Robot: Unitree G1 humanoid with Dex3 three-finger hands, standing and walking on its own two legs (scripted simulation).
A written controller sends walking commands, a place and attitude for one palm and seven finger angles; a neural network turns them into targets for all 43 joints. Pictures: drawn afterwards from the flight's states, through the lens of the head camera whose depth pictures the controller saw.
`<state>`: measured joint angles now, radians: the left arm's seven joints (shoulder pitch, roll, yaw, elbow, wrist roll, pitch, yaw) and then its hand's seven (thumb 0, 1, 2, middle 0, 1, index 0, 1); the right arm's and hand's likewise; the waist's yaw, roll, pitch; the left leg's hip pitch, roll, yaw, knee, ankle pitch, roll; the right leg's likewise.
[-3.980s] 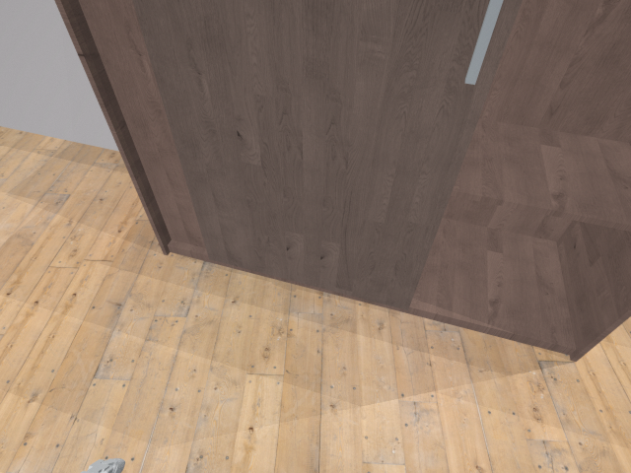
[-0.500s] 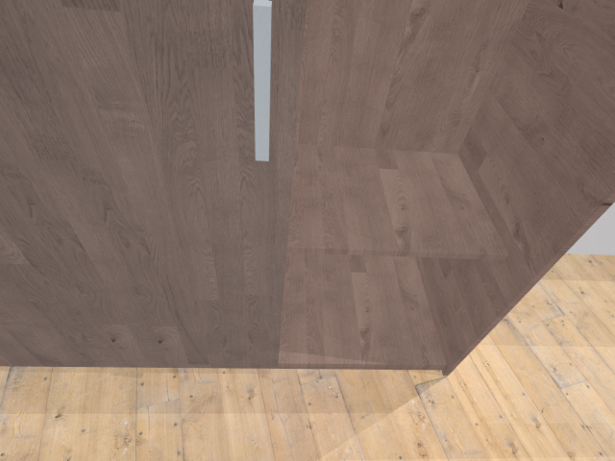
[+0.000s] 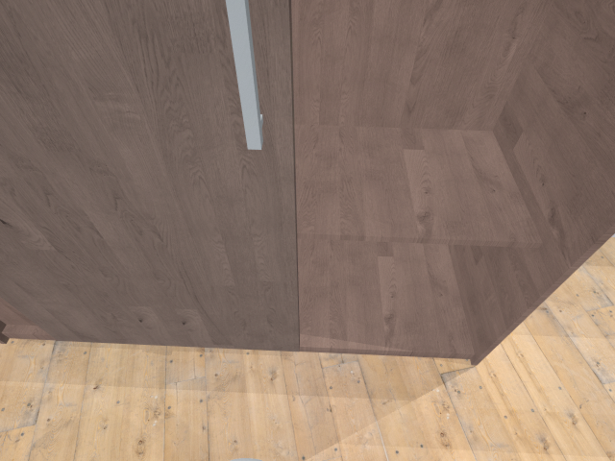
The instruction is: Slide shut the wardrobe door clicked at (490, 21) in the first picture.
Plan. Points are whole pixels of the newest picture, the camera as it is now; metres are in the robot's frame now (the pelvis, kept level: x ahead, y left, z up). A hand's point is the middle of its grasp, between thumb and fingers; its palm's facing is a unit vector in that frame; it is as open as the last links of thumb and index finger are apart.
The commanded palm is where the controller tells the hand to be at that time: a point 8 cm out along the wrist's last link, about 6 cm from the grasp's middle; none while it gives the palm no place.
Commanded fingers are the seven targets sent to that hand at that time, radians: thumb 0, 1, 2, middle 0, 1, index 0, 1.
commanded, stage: come to a stop and stand still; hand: left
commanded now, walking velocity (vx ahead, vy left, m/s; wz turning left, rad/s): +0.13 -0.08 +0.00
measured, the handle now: (249, 69) +0.49 +0.12 +0.25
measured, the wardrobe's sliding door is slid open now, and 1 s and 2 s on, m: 0.57 0.57 0.57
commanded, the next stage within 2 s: look again from close up in 0.94 s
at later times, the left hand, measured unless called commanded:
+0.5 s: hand out of the picture -0.02 +0.16 -0.16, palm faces +0.00 -0.99 -0.17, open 7.4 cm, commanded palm none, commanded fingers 0.00 0.90 0.90 -0.20 -0.30 -0.20 -0.30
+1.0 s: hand out of the picture -0.04 +0.14 -0.17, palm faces +0.01 -0.99 -0.16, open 7.4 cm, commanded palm none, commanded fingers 0.00 0.90 0.90 -0.20 -0.30 -0.20 -0.30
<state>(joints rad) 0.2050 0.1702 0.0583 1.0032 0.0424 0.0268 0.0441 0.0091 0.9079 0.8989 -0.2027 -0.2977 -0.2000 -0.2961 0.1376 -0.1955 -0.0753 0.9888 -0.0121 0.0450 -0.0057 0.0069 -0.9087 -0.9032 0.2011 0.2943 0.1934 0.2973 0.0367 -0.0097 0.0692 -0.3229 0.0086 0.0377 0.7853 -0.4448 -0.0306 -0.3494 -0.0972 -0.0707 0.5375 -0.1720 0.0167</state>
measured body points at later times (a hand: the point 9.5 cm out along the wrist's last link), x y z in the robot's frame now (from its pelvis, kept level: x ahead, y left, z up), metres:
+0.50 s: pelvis +0.00 +0.00 +0.01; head +0.00 -0.01 +0.46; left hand -0.02 +0.21 -0.15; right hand -0.05 -0.21 -0.16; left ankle -0.01 +0.13 -0.73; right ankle -0.03 -0.08 -0.73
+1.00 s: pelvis -0.01 -0.01 +0.01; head +0.00 -0.02 +0.46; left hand -0.04 +0.19 -0.15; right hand -0.03 -0.22 -0.16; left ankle -0.01 +0.13 -0.73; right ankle -0.03 -0.08 -0.73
